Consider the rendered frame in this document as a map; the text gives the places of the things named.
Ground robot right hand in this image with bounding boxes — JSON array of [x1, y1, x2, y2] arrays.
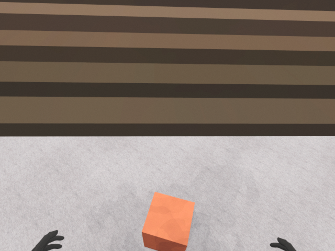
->
[[270, 237, 296, 251]]

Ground robot left hand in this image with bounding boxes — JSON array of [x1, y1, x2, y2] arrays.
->
[[32, 230, 64, 251]]

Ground carton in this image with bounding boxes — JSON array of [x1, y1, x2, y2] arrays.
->
[[142, 192, 195, 251]]

